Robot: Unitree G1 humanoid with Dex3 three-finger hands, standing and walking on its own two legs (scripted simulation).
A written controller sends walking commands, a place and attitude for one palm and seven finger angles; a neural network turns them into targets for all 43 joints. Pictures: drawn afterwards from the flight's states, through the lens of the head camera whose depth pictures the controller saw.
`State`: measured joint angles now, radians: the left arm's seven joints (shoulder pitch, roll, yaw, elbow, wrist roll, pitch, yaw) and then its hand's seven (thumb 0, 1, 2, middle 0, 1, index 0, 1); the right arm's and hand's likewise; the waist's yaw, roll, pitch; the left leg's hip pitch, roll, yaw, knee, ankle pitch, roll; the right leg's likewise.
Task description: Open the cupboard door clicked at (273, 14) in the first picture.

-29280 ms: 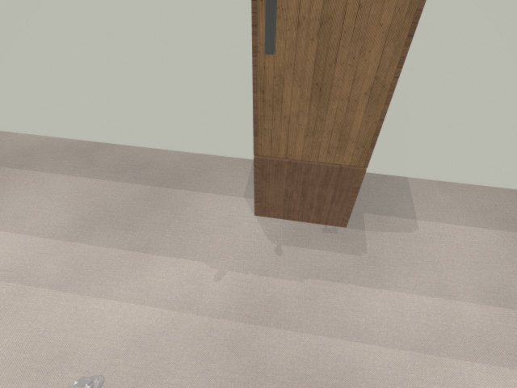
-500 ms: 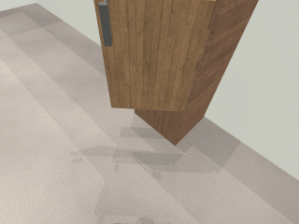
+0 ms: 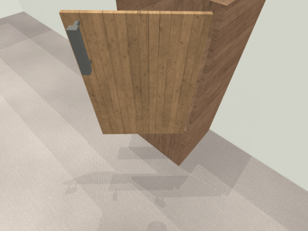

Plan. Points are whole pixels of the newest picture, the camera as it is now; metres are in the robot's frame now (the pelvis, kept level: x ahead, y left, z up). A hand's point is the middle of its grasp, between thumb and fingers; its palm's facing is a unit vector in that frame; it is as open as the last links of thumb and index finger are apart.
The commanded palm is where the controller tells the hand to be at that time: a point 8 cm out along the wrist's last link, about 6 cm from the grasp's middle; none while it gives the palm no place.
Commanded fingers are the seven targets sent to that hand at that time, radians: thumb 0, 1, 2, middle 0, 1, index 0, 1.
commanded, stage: come to a stop and stand still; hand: left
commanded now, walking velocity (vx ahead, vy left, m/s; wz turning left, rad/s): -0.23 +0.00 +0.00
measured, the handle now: (82, 48) +0.57 +0.24 +0.16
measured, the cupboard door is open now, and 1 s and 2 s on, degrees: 42 42 42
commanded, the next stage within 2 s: look again from close up in 1.84 s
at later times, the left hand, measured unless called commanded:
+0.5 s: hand out of the picture +0.02 +0.17 -0.17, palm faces +0.06 -0.98 -0.19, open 7.4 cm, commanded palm none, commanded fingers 0.00 0.90 0.90 -0.20 -0.30 -0.20 -0.30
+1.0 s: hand out of the picture -0.04 +0.21 -0.16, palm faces +0.00 -0.97 -0.24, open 7.4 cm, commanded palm none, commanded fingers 0.00 0.90 0.90 -0.20 -0.30 -0.20 -0.30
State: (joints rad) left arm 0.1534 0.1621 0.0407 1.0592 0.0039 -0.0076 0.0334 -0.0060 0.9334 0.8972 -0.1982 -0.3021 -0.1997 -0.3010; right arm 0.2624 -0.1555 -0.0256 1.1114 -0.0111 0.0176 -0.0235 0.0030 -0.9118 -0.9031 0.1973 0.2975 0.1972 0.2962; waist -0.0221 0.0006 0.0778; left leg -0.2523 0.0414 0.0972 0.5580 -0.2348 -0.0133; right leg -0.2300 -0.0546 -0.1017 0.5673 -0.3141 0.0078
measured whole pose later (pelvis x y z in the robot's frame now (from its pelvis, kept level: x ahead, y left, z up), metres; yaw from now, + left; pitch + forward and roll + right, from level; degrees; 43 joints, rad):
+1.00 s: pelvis -0.05 +0.02 +0.01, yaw +0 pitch -1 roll +1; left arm 0.30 0.19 0.00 1.06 0.02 0.01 0.02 0.00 0.91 0.90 -0.19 -0.30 -0.20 -0.30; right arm 0.30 -0.18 0.00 1.04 -0.02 0.00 -0.01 0.00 -0.91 -0.90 0.20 0.30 0.20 0.30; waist -0.01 0.01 0.02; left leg -0.22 -0.04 0.08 0.45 -0.21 0.06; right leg -0.25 -0.06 -0.01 0.49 -0.21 0.03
